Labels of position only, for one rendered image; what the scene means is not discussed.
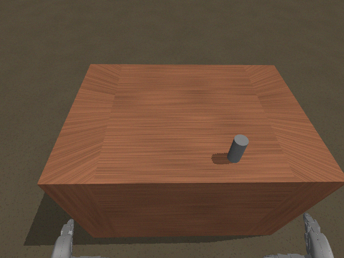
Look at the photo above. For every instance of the left robot hand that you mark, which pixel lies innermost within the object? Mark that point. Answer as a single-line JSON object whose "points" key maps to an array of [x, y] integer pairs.
{"points": [[64, 243]]}

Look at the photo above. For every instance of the can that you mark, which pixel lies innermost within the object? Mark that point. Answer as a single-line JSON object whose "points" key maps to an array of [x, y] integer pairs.
{"points": [[237, 148]]}

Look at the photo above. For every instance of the right robot hand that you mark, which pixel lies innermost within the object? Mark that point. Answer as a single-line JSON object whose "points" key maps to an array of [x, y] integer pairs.
{"points": [[317, 245]]}

